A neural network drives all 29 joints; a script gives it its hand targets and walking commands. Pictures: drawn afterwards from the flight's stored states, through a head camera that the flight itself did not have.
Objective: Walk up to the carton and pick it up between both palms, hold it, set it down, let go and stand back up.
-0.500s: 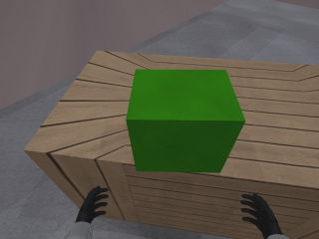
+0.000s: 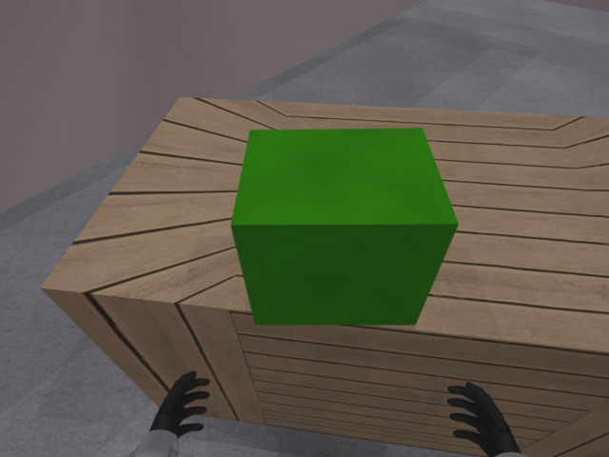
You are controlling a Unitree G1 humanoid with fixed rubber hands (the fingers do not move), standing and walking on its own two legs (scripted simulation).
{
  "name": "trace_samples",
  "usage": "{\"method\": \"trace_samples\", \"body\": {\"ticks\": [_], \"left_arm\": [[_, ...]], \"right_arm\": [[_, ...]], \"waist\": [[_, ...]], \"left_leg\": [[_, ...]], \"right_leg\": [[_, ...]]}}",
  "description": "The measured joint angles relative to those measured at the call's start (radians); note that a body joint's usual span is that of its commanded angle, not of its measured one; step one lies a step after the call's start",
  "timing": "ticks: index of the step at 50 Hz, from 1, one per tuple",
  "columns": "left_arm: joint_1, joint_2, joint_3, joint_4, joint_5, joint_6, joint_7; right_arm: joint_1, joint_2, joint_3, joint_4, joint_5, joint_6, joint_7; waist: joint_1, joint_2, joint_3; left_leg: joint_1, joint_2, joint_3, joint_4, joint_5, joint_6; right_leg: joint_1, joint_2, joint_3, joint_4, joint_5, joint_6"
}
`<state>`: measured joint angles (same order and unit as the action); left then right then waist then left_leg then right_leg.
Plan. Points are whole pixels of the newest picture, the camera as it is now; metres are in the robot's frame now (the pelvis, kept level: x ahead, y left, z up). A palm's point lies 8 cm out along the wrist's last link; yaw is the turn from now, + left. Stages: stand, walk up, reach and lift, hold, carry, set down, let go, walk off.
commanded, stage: let go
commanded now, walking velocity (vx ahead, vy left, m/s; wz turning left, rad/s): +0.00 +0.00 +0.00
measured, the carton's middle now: (335, 230) +0.42 -0.01 +0.05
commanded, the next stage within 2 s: stand in 0.40 s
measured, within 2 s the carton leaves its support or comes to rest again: neither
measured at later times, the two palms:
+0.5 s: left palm (154, 435) +0.15 +0.24 -0.09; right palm out of the picture +0.14 -0.24 -0.10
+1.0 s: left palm out of the picture +0.10 +0.30 -0.11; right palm out of the picture +0.11 -0.29 -0.11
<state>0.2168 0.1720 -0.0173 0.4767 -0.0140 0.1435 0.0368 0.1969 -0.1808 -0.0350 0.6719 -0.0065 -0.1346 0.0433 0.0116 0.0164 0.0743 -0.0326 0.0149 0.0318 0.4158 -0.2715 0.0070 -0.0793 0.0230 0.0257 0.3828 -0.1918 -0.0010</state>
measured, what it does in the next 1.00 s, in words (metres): stands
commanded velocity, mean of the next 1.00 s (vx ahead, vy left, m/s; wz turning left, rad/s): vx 0.00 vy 0.00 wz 0.00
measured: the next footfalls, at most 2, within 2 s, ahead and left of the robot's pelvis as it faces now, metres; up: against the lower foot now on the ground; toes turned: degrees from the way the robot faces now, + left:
none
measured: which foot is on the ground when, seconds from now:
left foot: down 0.00-1.00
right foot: down 0.00-1.00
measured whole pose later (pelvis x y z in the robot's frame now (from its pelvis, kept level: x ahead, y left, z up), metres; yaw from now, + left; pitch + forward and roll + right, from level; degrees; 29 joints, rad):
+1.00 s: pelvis +0.01 +0.00 +0.00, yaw +2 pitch -4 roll -1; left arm 0.11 0.32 0.02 1.03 0.01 -0.02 0.00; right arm 0.18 -0.36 0.00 0.99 -0.02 -0.02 0.00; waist 0.00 0.02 0.02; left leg -0.08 -0.01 0.00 0.43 -0.29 0.02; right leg -0.12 -0.01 -0.01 0.41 -0.23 0.01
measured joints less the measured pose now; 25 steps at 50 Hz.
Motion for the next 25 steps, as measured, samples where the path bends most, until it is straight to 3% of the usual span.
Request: {"method": "trace_samples", "body": {"ticks": [20,25], "left_arm": [[-0.052,-0.017,0.006,0.062,0.022,-0.005,-0.015],[-0.067,0.043,0.032,0.181,0.036,-0.102,-0.028]], "right_arm": [[-0.043,0.017,0.004,0.112,-0.024,-0.068,-0.016],[-0.028,-0.045,0.010,0.125,-0.036,0.039,-0.038]], "waist": [[-0.002,-0.001,0.024],[-0.001,-0.012,-0.027]], "left_leg": [[-0.018,-0.001,-0.003,0.029,-0.014,0.001],[-0.090,-0.010,-0.010,0.080,-0.036,0.004]], "right_leg": [[-0.016,-0.004,-0.011,0.028,-0.017,0.001],[-0.092,-0.014,-0.019,0.098,-0.052,0.003]]}}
